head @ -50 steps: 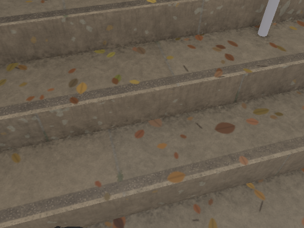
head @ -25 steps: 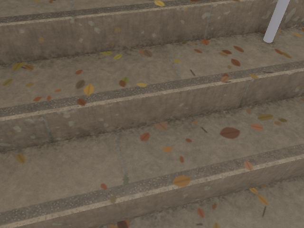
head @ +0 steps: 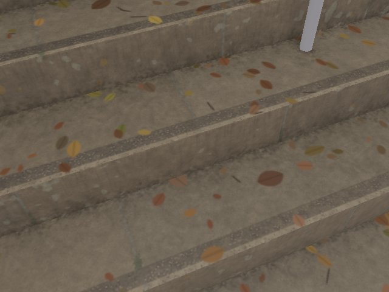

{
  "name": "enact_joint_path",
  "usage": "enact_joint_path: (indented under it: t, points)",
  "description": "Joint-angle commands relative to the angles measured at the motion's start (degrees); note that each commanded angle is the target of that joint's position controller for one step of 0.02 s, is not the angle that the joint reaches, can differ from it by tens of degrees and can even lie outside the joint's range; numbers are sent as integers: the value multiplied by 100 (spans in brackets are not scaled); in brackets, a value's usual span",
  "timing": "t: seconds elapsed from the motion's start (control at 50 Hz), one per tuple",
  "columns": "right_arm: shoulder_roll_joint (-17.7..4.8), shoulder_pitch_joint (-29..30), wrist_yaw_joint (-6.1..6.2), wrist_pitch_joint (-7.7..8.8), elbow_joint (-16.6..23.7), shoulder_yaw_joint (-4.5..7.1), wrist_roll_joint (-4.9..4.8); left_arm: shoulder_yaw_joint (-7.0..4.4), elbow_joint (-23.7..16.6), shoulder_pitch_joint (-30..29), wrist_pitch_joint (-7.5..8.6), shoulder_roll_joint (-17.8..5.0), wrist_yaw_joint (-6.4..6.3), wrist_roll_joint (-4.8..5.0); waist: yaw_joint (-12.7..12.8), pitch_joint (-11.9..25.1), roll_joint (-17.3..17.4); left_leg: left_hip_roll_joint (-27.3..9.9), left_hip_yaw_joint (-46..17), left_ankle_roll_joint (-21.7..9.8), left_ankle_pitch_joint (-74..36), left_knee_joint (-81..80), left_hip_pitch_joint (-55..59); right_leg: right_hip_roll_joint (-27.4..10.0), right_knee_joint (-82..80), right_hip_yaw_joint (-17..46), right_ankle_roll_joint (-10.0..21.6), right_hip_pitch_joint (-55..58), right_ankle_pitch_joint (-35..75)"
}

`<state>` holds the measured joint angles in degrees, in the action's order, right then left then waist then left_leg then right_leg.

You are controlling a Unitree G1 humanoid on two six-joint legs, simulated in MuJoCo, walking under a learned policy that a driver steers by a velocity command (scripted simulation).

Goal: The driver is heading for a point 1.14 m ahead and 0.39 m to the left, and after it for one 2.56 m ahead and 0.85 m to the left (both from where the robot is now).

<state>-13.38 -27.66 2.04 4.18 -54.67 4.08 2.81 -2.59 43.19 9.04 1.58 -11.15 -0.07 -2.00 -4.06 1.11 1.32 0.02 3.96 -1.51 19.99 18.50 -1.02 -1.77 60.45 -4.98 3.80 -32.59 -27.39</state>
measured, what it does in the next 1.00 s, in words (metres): climbs, turning left: right foot, then left foot 0.17 m higher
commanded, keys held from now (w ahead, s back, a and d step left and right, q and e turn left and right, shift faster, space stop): w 0.34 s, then w+q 0.66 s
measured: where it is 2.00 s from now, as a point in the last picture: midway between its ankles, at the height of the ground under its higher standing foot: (171, 40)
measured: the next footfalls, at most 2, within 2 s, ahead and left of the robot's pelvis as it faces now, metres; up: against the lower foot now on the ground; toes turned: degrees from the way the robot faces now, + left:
right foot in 0.04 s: +0.07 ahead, -0.14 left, +0.00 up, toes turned -3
left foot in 0.48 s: +0.34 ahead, -0.03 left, +0.17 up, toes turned -2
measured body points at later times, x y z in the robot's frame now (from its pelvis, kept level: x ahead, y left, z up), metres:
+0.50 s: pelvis +0.21 -0.10 +0.06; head +0.24 -0.10 +0.51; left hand +0.11 +0.13 -0.08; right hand +0.48 -0.25 +0.02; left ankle +0.29 -0.03 -0.58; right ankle +0.06 -0.14 -0.68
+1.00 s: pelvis +0.49 -0.17 +0.22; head +0.49 -0.17 +0.67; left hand +0.73 +0.03 +0.18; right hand +0.50 -0.38 +0.07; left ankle +0.32 -0.05 -0.42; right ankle +0.61 -0.25 -0.41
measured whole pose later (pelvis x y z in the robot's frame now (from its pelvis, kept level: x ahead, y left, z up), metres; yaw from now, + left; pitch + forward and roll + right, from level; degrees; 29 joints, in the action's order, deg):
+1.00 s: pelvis +0.49 -0.17 +0.22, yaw +16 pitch +8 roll -3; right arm -8.8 -25.5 -7.0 6.6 -61.2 0.5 2.9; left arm 5.0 40.2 -7.2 3.2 -5.2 1.7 -3.4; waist -3.8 9.9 2.6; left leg 3.4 -15.3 -5.9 4.5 66.1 -25.8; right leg -2.4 68.9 -7.5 3.3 -52.0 -24.9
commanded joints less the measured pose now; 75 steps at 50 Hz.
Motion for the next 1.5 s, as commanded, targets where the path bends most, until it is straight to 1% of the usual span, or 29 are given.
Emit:
enact_joint_path:
  t: [0.02,0.08,0.12,0.14,0.16,0.22,0.32,0.36,0.38,0.4,0.44,0.48,0.5,0.52,0.54,0.56,0.64,0.7,0.78,0.84,0.9,0.92,0.94,0.96,1.0,1.06,1.1,1.38,1.5]
  points:
    - [-653,330,10,144,283,67,19,36,-807,-676,66,-150,-13,51,223,-364,440,-2029,-1301,-1286,-2885,-573,588,-457,614,484,154,-1615,-269]
    - [-770,1637,-43,86,600,-7,-87,-98,-426,1205,255,-491,-45,196,1462,562,-328,-1012,-144,-744,-6712,1510,-249,85,-1909,111,346,1451,1441]
    - [-907,1968,-101,93,700,76,-501,-243,273,2603,309,-807,-190,-52,1920,495,-720,-218,-106,-340,-3508,4735,-1965,24,-4634,42,209,4012,4156]
    - [-42,1511,-64,123,764,-124,-358,-275,338,2292,266,-1245,-183,-45,1065,246,-1851,387,-542,-176,147,6988,-4258,-1165,-3514,1617,57,4875,8491]
    - [279,585,-91,122,665,-132,-381,-219,223,2678,228,-1156,-106,-19,885,1177,-1363,587,-1511,-240,-113,8387,-4382,-1807,-3202,1989,379,4891,10468]
    - [367,2094,-79,-120,1529,-232,-97,-4,407,1553,224,-463,120,-38,421,-8,-1036,379,-575,-351,695,11699,-7014,-1744,-4378,2550,1145,3685,2901]
    - [1042,3864,-123,-305,2804,-815,-156,288,1436,1997,563,139,221,125,138,-1206,-445,87,386,-804,589,9802,-6947,-677,-5603,838,86,928,1758]
    - [741,3853,-104,-333,2956,-846,-195,262,1417,1907,535,-269,-74,268,14,-855,-539,-49,823,-667,355,8153,-5471,-745,-6398,582,346,828,5157]
    - [-384,4091,-525,-581,3346,-641,-450,29,1236,1139,415,-1305,550,-527,-797,784,-592,296,283,-828,225,6915,-3644,-748,-5767,650,776,-92,8452]
    - [-372,3639,-717,-886,3144,-670,-352,-204,1228,1238,454,-2077,780,-379,-978,939,-958,610,503,-557,13,6432,-3350,-1359,-5618,677,1285,705,11379]
    - [-78,2498,-713,-1242,2626,-720,-325,-281,1570,1739,421,-2018,867,-186,-954,1076,-1027,823,562,-474,87,4713,-4750,-1963,-4379,517,1521,3994,14378]
    - [-99,1956,-488,-1434,2236,-618,-396,-112,1899,2795,62,-1255,952,-623,-508,1344,-955,1412,766,-650,-202,3196,-3889,-1902,-2598,344,1277,4451,16103]
    - [-62,191,-388,-1499,1455,-510,-364,-69,1577,2301,-16,-1087,983,-853,-986,1877,-617,1432,-647,-997,-938,2818,-1539,-1655,-1120,644,916,2459,15053]
    - [-65,-1186,-426,-1290,569,-505,-319,142,1435,1992,-113,-449,1098,-1049,-1130,2299,1327,87,-3763,-2200,-1439,1843,831,-351,2095,1233,351,-669,6090]
    - [-277,-964,-493,-1062,866,-423,148,-60,1318,1458,-143,-925,1096,-420,-1258,1497,880,-602,-5317,-2209,1166,764,-311,737,4518,2377,630,-2212,3557]
    - [-190,-264,-606,-843,483,-395,411,68,848,795,-119,-411,824,-187,-685,138,69,-574,-4928,-1934,1367,877,-839,1160,5710,2812,985,-3873,3541]
    - [1098,823,-774,-98,-533,-730,125,457,217,614,-156,83,305,-336,991,311,-334,-135,-1944,-1155,-622,697,-1850,124,6015,1320,1044,-4593,2219]
    - [607,1085,-685,261,-263,-678,256,500,-143,-260,-28,68,188,76,795,269,6,248,-1853,-1007,45,61,-4272,-133,5413,391,534,-2807,1780]
    - [281,-1042,-655,287,-969,-711,396,678,-664,-1804,20,-6,85,-213,-24,259,135,-365,-3354,-1159,521,180,-1706,-260,4679,882,561,-5010,1253]
    - [30,-477,-764,250,-551,-594,-146,848,-1259,-3397,-137,228,91,-196,-142,7,344,-864,-3392,-1370,-32,-1297,-3640,-333,1453,16,91,-2046,-733]
    - [-961,-31,-901,364,-324,-285,-200,576,-795,-1956,-50,-316,335,145,655,611,1081,-1169,-2481,-1402,-8091,-333,-1959,648,826,-439,-10,-303,797]
    - [-1225,106,-889,421,-272,-105,-172,340,-624,-1018,21,-792,262,59,1006,1195,1088,-857,-2035,-942,-9522,966,-1321,549,-97,156,308,543,1181]
    - [-254,-483,-901,468,-350,-254,99,281,-275,245,60,-790,185,-59,1122,2804,-390,-246,-2081,-732,-7519,2918,-3264,-484,-916,2544,1295,3190,1726]
    - [426,-565,-917,363,-352,-379,197,111,119,1584,3,-1299,104,-242,1414,3287,-1925,610,-2059,-608,-1576,5102,-4702,-2040,-2918,5572,1996,4175,154]
    - [185,300,-896,237,-557,-198,-103,68,635,958,248,-1372,45,-102,1084,343,-1551,209,-2072,-591,-2283,8904,-6313,-1776,-3725,5458,1246,1411,-3311]
    - [422,847,-758,11,-319,-293,-83,503,1052,-46,151,646,214,-14,243,754,46,37,-1894,-1159,-2670,9938,-6101,-1733,-3772,3057,893,868,372]
    - [731,1113,-773,-60,-141,-403,-162,504,1316,129,222,795,261,-173,-66,371,42,-135,-1800,-1407,-2796,9818,-6683,-1323,-3761,1590,437,928,1729]
    - [248,3844,-672,-277,757,-759,-314,710,2635,2934,335,396,250,-872,779,27,-363,-542,-740,-1465,-2320,9259,-9428,-1456,-5078,-308,472,3454,2444]
    - [603,4410,-902,-680,1326,-699,-295,590,2420,2540,570,-568,470,-239,45,160,-1088,-89,926,-1114,-770,7215,-5557,-1721,-5079,-1497,539,2348,9804]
